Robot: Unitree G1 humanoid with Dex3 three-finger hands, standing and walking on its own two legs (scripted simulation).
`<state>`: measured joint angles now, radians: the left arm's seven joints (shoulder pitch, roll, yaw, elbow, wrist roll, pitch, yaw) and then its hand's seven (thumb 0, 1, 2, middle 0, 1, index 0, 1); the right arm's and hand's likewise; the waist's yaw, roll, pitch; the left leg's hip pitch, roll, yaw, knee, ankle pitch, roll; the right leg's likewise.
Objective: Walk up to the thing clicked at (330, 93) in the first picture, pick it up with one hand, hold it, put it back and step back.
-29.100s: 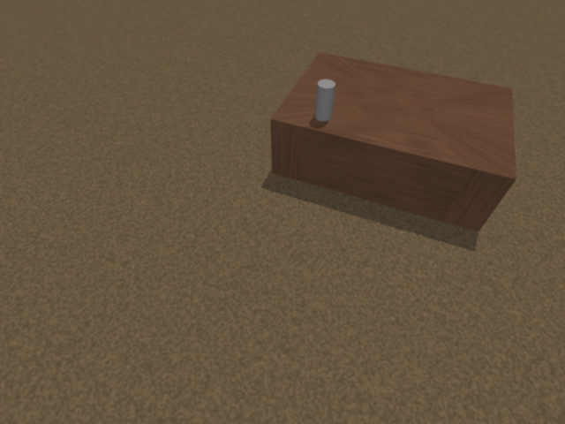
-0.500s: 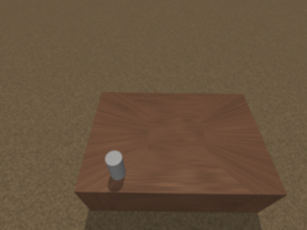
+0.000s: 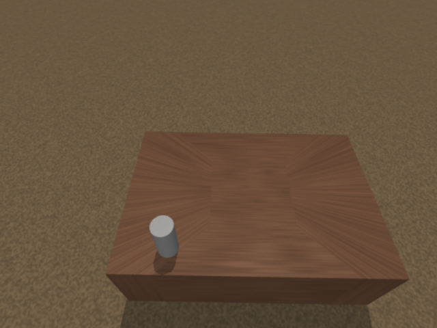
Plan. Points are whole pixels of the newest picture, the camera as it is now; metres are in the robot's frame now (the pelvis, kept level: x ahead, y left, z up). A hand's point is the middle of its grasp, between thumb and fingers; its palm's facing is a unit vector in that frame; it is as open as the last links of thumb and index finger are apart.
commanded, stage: stand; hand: left
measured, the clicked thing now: (165, 237) +0.46 +0.18 -0.37
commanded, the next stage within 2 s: step back in 0.10 s
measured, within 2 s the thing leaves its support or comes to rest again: neither
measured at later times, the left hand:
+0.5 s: hand out of the picture +0.05 +0.27 -0.17, palm faces -0.02 -0.91 -0.41, open 7.4 cm
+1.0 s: hand out of the picture -0.06 +0.27 -0.17, palm faces -0.07 -0.91 -0.40, open 7.4 cm
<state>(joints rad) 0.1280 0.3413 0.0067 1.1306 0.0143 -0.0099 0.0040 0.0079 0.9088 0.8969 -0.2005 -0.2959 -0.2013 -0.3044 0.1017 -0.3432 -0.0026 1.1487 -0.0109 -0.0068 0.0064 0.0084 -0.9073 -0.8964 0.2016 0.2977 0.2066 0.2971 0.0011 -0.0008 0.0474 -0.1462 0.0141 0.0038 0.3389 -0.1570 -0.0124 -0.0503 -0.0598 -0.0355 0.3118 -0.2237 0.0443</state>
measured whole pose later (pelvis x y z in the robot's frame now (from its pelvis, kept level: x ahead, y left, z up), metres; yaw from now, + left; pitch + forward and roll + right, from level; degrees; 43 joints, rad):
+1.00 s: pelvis -0.16 +0.01 -0.03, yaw -3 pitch -2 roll +0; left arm 0.17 0.35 0.06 0.87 0.03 0.02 0.01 0.01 0.91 0.90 -0.20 -0.30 -0.20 -0.30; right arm 0.09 -0.38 -0.05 0.87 0.00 0.07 -0.01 0.01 -0.91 -0.90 0.20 0.30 0.21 0.30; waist 0.00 0.04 0.19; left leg -0.42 -0.03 -0.05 0.90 -0.46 0.01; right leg -0.27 0.05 0.04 0.66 -0.35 -0.03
